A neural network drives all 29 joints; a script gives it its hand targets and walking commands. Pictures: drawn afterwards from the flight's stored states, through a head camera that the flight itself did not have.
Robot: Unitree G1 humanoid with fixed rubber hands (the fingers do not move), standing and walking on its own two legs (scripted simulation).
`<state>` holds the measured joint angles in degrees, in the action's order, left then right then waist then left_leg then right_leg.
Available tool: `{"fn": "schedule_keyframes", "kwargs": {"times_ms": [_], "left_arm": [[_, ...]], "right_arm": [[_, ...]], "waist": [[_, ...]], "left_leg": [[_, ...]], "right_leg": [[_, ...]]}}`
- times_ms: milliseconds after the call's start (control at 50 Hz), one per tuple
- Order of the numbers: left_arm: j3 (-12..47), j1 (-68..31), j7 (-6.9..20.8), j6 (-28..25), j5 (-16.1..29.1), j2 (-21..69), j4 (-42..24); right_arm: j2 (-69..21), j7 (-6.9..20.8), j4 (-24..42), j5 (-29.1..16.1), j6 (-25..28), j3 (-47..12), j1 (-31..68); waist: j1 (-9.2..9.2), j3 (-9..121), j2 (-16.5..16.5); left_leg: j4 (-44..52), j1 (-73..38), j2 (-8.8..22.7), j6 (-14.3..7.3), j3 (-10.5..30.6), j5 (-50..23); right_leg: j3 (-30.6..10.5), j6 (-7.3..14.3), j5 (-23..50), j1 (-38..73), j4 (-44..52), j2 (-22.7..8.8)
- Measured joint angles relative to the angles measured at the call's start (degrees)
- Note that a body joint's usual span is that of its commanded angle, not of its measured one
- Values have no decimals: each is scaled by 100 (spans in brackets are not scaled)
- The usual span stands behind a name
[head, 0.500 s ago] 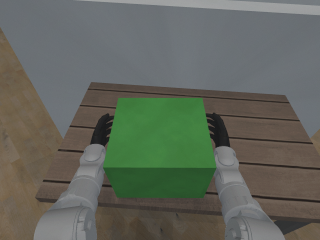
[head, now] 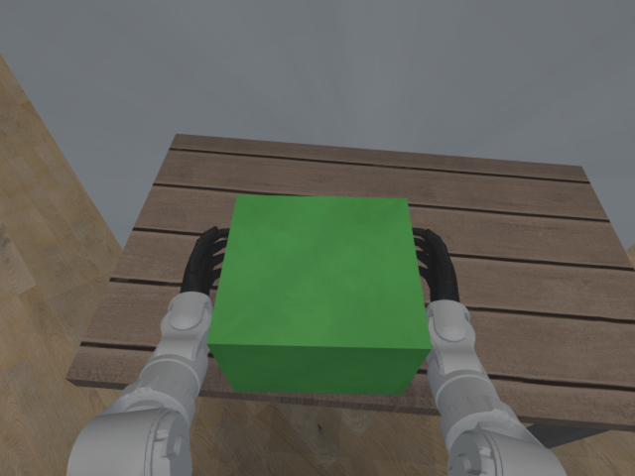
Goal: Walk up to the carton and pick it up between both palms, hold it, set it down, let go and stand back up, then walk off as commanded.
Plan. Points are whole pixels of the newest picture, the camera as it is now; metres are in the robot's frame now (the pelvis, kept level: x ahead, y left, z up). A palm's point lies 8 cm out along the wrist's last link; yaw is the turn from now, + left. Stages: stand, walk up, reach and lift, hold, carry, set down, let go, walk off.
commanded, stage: set down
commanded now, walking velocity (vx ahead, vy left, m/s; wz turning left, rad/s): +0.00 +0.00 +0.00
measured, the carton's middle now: (319, 295) +0.36 -0.02 -0.01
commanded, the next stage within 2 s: none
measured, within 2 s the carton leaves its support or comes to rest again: neither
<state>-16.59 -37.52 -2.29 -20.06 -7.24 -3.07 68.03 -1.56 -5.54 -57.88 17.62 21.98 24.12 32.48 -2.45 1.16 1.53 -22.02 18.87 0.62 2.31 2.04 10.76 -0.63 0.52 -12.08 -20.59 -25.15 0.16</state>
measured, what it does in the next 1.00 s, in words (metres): stands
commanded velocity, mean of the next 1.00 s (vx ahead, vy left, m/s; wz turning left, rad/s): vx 0.00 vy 0.00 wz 0.00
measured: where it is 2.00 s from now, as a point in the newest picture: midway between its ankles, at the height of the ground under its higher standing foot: outside the picture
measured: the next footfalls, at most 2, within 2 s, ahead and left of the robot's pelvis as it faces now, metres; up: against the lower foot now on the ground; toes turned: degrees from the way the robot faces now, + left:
none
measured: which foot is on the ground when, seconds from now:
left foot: down 0.00-1.00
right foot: down 0.00-1.00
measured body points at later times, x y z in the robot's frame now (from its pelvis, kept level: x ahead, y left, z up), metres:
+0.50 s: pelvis -0.01 +0.01 +0.00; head +0.06 +0.02 +0.44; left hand +0.40 +0.15 +0.00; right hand +0.36 -0.18 -0.01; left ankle +0.00 +0.14 -0.74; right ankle +0.00 -0.11 -0.74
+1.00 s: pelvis -0.01 +0.03 -0.01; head +0.05 +0.04 +0.44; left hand +0.39 +0.16 +0.00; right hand +0.36 -0.19 +0.00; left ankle +0.00 +0.14 -0.74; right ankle +0.00 -0.11 -0.74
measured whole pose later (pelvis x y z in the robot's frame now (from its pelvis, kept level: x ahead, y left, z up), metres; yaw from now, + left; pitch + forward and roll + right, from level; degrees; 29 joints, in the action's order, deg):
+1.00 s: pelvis -0.01 +0.03 -0.01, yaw -1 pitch +14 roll -2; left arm -2.1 -35.9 -8.3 -16.8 3.8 -4.6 62.2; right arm 6.4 -5.6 -64.0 -8.8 21.2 10.5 34.1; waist -2.4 7.5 -0.7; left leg -31.9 32.4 1.7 2.3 2.0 13.8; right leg -0.6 -0.9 -9.9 -29.6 -25.2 1.3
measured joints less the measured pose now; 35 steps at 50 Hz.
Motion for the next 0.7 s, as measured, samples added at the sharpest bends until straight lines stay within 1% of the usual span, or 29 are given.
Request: {"fn": "schedule_keyframes", "kwargs": {"times_ms": [120,260,300,360,420,520,700], "left_arm": [[8,-22,-20,-223,0,-1,60],[20,-64,-28,-281,1,-14,152],[71,-68,-47,-281,0,-28,152],[260,-109,-116,-281,21,-76,151],[520,-156,-209,-281,198,-111,151],[809,-314,-314,-244,563,-114,241],[1305,-591,-573,-36,1008,-132,303]], "right_arm": [[0,2,-29,4,142,44,-1],[-1,-18,-195,-49,281,111,-1],[17,-18,-309,-266,318,80,0],[90,-27,-495,-814,284,-192,0],[141,-52,-522,-1164,210,-329,4],[300,-127,-524,-1492,65,-586,45],[534,-96,-533,-2172,-202,-940,112]], "waist": [[0,25,0],[0,36,-1],[1,68,-11],[1,105,-56],[1,182,-80],[0,329,-85],[0,515,-87]], "left_leg": [[-36,117,0,0,0,21],[-45,137,0,0,0,20],[-79,187,5,0,0,28],[-232,331,35,0,0,83],[-364,522,54,0,0,124],[-586,877,74,0,-1,178],[-899,1322,76,-1,0,276]], "right_leg": [[0,-6,4,-100,0,0],[0,-6,4,-116,-1,0],[0,-6,8,-150,0,5],[0,-12,32,-227,0,37],[0,-28,65,-358,0,58],[0,-68,131,-611,0,78],[0,-129,199,-909,0,80]]}}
